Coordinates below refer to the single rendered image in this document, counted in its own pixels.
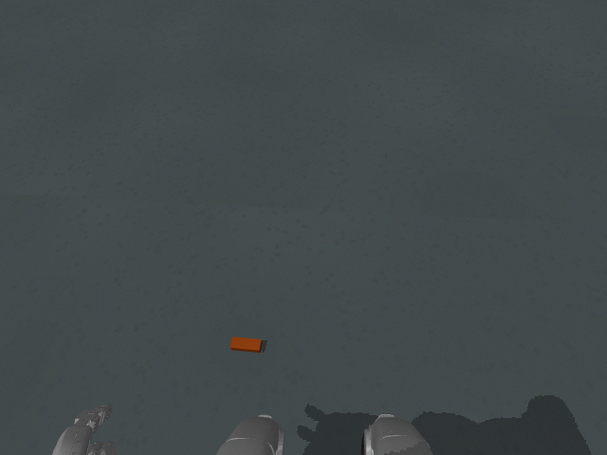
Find small box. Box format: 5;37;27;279
230;337;263;353

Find left robot hand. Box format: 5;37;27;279
52;404;122;455

